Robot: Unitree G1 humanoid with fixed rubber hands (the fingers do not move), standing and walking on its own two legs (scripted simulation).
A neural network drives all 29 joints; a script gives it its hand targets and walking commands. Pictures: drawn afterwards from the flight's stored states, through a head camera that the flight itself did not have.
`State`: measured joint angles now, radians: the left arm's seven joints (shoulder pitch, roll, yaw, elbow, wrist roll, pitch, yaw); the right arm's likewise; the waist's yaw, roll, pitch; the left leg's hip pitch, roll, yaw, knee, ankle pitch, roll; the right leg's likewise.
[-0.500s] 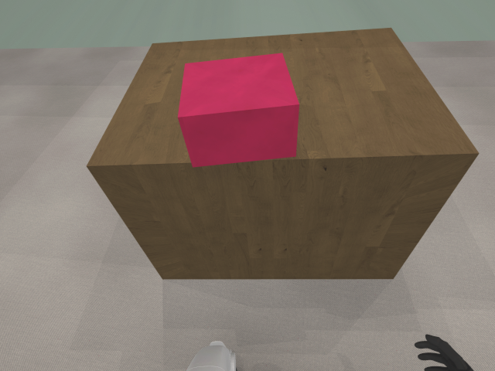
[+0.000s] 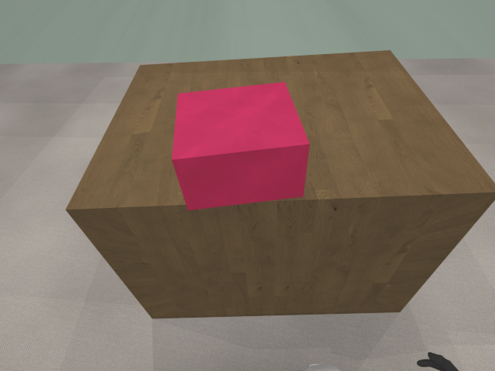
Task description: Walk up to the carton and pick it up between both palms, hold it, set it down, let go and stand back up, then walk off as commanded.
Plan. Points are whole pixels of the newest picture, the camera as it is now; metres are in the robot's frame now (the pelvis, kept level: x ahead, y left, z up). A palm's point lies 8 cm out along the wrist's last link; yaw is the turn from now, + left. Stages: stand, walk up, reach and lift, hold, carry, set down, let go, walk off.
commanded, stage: walk up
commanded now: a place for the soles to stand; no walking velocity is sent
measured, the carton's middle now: (238, 143) +0.59 +0.05 +0.03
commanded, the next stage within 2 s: none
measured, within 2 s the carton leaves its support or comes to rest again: neither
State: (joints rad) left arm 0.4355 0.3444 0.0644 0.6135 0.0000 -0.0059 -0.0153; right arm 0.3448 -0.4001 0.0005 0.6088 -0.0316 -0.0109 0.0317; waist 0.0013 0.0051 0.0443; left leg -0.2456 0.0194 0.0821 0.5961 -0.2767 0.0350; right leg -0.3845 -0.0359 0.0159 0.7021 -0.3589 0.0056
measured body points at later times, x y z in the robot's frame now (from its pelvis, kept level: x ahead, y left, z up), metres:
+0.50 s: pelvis +0.10 +0.02 +0.00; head +0.11 +0.02 +0.45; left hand +0.20 +0.32 -0.10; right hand +0.19 -0.28 -0.10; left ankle +0.14 +0.16 -0.73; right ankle +0.10 -0.12 -0.73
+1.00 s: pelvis +0.09 +0.03 +0.00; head +0.09 +0.04 +0.45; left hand +0.22 +0.32 -0.09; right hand +0.18 -0.28 -0.09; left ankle +0.14 +0.16 -0.73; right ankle +0.10 -0.12 -0.72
